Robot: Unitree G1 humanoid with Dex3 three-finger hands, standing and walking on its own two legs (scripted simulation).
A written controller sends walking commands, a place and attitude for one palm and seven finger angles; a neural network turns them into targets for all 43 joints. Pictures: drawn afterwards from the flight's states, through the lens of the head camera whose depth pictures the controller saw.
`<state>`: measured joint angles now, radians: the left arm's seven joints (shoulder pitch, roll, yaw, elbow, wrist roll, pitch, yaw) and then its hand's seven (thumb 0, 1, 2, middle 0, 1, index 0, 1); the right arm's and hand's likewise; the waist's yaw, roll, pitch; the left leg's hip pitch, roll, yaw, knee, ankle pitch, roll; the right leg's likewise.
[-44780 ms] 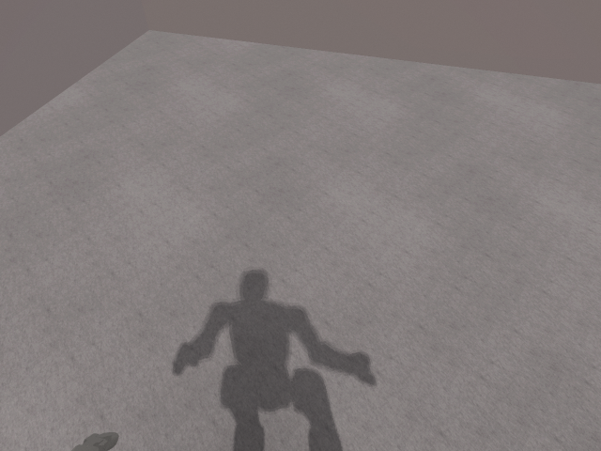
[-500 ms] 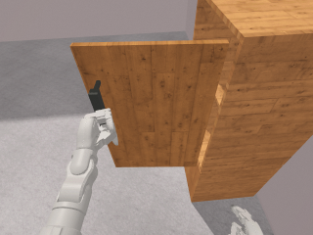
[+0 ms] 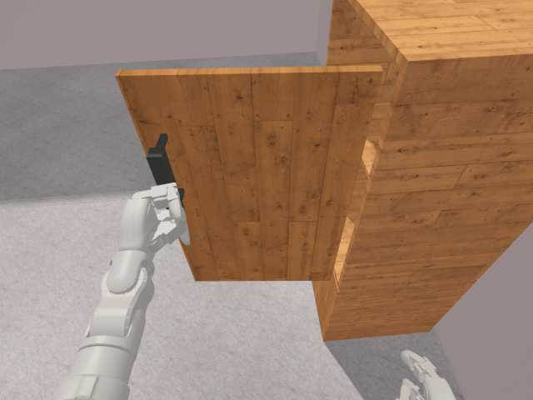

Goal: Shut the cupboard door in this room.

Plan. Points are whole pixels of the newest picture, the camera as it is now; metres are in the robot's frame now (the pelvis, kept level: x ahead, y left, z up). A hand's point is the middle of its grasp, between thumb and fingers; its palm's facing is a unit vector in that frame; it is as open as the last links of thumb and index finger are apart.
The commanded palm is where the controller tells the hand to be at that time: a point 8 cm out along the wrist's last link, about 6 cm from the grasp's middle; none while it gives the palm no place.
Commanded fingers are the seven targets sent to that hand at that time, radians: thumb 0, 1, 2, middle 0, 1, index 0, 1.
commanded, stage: push the door shut along its arc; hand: left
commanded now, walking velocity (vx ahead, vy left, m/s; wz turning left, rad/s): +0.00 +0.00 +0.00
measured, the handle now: (170, 177) +0.45 +0.19 +0.10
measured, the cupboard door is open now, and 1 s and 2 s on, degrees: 85 70 54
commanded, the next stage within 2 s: pull the fist back off the door in 1.76 s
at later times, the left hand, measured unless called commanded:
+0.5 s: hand (182, 192) +0.41 +0.15 +0.11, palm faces -0.09 -1.00 -0.03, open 3.2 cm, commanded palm +0.40 +0.19 +0.10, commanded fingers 0.00 0.90 0.90 -1.30 -1.50 -1.30 -1.50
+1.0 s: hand (217, 163) +0.47 +0.11 +0.11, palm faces -0.24 -0.97 -0.02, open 3.1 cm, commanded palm +0.46 +0.15 +0.10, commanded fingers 0.00 0.90 0.90 -1.30 -1.50 -1.30 -1.50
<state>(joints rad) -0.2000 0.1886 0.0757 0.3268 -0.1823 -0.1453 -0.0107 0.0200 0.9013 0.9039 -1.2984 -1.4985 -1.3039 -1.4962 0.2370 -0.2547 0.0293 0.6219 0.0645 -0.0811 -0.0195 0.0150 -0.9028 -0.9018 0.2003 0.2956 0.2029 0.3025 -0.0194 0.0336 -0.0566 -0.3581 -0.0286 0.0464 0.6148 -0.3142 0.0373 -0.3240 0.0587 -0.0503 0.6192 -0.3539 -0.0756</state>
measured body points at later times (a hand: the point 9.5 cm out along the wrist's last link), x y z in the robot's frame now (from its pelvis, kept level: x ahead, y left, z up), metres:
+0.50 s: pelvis +0.00 +0.02 +0.00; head +0.02 +0.01 +0.45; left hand +0.40 +0.21 +0.11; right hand +0.09 -0.24 -0.12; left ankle +0.00 +0.10 -0.73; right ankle -0.02 -0.07 -0.73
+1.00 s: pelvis -0.01 +0.03 -0.01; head +0.06 +0.03 +0.43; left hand +0.48 +0.16 +0.11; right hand +0.00 -0.24 -0.13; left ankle +0.00 +0.10 -0.73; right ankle -0.02 -0.06 -0.73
